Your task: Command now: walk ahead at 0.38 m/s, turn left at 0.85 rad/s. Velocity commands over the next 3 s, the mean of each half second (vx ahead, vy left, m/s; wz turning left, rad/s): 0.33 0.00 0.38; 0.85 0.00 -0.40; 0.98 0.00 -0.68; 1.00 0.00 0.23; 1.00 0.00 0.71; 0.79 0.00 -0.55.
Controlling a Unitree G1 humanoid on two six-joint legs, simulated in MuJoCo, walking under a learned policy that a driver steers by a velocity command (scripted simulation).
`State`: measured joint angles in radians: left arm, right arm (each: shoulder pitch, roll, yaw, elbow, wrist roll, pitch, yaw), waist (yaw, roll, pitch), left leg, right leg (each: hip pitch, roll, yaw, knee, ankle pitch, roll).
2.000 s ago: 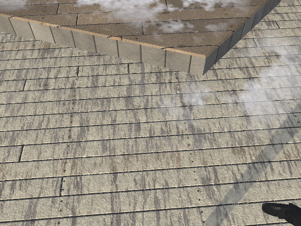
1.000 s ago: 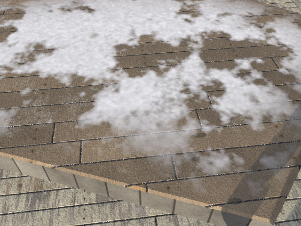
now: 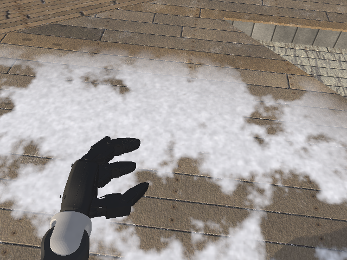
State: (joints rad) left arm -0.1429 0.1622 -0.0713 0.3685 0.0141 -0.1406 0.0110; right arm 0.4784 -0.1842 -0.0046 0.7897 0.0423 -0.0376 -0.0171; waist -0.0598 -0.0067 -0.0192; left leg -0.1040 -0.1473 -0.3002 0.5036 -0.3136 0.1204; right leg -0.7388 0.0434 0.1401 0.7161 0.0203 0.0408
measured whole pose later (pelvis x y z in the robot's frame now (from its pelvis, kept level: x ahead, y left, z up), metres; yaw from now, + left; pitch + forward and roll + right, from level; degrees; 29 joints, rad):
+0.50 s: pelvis +0.18 -0.04 -0.01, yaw +11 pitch +3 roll +0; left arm 0.34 0.30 0.04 0.77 -0.02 -0.02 0.00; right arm 0.20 -0.24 0.00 0.63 0.00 -0.03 0.00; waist 0.05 -0.02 -0.08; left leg -0.26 -0.02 0.00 0.50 -0.33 0.07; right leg -0.36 0.04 0.02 0.54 -0.27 -0.03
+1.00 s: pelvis +0.48 -0.09 -0.06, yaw -6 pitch +3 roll -1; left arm 0.08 0.30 0.04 0.62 -0.04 -0.05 -0.07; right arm 0.44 -0.27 -0.03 0.80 -0.02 -0.08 -0.01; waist -0.03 0.00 0.04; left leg 0.05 0.16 0.10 0.92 -0.38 0.00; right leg -0.65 0.05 -0.09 0.79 -0.20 -0.12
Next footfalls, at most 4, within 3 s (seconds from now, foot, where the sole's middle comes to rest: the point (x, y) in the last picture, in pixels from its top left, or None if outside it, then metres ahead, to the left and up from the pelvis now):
0.06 right None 0.27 -0.13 -0.78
0.48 left None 0.18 0.07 -0.78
0.96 right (206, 223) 0.64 -0.18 -0.78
1.40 left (175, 140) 1.07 -0.08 -0.78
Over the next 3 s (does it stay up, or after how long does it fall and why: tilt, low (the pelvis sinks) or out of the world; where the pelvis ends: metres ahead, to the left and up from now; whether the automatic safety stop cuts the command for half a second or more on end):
stays up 2.14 -0.39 -0.03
